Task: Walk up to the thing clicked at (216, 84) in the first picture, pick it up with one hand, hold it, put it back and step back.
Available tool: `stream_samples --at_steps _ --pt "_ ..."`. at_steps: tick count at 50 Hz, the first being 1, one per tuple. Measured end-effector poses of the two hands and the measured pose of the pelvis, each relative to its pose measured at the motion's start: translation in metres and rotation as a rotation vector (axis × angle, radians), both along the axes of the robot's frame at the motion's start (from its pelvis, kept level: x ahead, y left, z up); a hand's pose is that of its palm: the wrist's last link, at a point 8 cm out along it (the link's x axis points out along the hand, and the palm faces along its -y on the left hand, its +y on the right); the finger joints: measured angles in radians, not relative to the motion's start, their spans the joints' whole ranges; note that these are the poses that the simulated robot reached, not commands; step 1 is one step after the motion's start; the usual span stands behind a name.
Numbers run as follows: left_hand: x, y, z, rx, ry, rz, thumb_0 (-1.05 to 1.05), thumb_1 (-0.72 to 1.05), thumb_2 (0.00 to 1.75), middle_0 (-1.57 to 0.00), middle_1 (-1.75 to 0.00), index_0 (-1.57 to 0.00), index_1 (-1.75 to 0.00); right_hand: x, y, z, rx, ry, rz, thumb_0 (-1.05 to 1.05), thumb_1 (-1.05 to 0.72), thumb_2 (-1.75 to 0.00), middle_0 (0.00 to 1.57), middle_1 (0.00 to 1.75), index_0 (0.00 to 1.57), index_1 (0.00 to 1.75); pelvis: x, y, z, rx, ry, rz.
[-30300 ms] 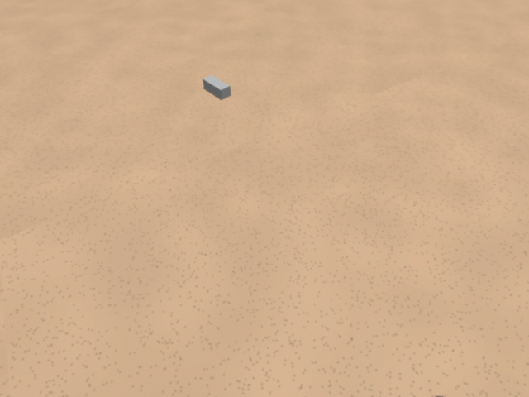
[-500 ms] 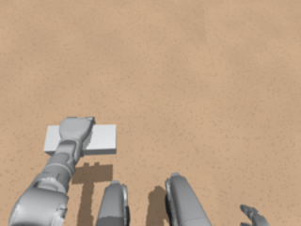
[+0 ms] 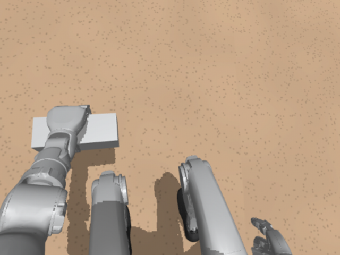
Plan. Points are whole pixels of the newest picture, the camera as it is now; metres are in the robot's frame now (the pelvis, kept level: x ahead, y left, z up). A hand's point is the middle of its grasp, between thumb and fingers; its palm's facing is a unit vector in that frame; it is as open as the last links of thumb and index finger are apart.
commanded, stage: crouch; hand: left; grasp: from above
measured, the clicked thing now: (79, 133) +0.44 +0.19 -0.21
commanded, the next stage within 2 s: lower in 0.76 s
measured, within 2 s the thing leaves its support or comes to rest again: neither
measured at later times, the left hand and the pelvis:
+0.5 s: hand (81, 133) +0.45 +0.20 -0.25, palm faces -0.48 +0.01 -0.88, open 11.0 cm; pelvis +0.00 +0.00 -0.07, yaw -2 degrees
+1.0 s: hand (85, 132) +0.46 +0.20 -0.29, palm faces -0.48 +0.01 -0.87, open 11.0 cm; pelvis -0.01 +0.00 -0.11, yaw -3 degrees
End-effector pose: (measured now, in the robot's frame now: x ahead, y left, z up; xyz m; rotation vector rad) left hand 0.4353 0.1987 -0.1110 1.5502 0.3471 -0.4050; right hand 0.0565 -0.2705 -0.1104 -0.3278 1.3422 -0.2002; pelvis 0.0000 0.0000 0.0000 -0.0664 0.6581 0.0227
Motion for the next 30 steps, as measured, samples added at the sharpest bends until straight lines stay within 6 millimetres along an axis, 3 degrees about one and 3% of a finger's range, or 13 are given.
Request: stream_samples --at_steps 10,30 --pt "0.020 0.001 -0.038 0.014 -0.010 0.046 -0.01 -0.18 0.63 -0.63 -0.66 -0.63 -0.61 0.001 -0.013 -0.028 0.002 0.021 0.031 0.00 -0.91 -0.90 0.20 0.30 0.20 0.30 0.001 -0.005 -0.033 -0.005 0.009 -0.008" --pt "0.020 0.001 -0.097 -0.004 0.013 0.006 -0.01 -0.16 0.60 -0.62 -0.65 -0.63 -0.60 -0.034 -0.004 -0.077 0.037 0.100 0.010 0.00 -0.91 -0.91 0.20 0.30 0.20 0.30 -0.007 -0.002 -0.085 -0.018 -0.016 -0.022"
